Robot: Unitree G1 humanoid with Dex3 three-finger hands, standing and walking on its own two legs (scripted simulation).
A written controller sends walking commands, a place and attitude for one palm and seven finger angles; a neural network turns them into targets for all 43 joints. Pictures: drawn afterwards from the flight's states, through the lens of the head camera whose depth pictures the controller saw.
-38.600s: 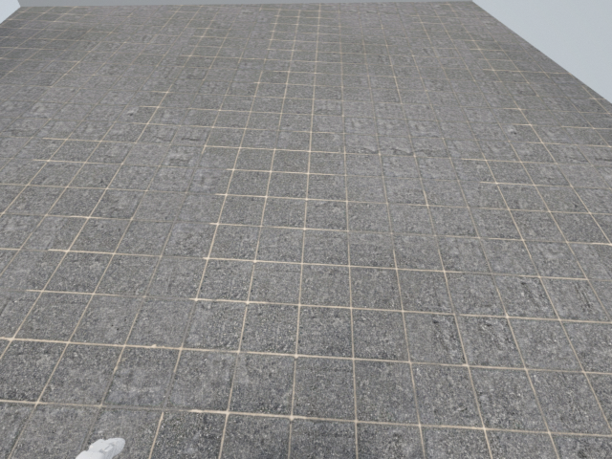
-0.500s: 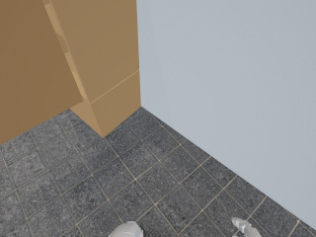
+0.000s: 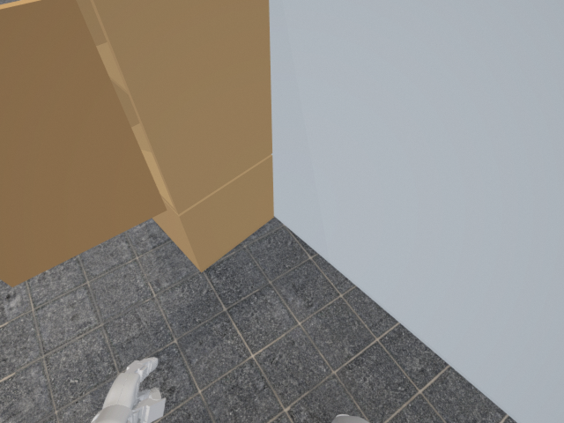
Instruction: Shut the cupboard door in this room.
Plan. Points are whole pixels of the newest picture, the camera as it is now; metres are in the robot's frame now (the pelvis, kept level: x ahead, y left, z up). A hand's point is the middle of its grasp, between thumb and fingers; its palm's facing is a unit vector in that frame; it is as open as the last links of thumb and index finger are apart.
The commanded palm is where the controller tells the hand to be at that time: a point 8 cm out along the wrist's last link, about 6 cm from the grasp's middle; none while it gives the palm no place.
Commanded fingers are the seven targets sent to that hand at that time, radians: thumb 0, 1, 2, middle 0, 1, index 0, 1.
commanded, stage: turn to face it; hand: left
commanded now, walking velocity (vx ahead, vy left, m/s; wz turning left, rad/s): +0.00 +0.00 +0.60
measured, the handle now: out of the picture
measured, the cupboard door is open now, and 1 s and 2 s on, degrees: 82 82 82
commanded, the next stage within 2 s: take the last steps up to it in 0.80 s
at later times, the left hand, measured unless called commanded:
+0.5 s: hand out of the picture -0.06 +0.17 -0.16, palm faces +0.38 -0.88 -0.28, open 7.4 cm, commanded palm none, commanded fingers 0.00 0.90 0.90 -0.20 -0.30 -0.20 -0.30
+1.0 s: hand out of the picture -0.05 +0.22 -0.16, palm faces +0.49 -0.84 -0.22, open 7.4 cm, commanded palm none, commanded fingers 0.00 0.90 0.90 -0.20 -0.30 -0.20 -0.30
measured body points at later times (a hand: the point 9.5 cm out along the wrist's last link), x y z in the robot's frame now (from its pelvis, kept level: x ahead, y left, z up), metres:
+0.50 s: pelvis +0.00 -0.03 +0.00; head +0.05 -0.02 +0.45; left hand -0.08 +0.22 -0.14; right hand +0.22 -0.24 -0.14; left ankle -0.04 +0.10 -0.70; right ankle +0.01 -0.13 -0.74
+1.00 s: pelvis -0.02 +0.00 +0.01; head -0.01 +0.02 +0.46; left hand -0.07 +0.26 -0.14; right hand +0.14 -0.19 -0.14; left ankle -0.04 +0.08 -0.74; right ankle +0.04 -0.15 -0.68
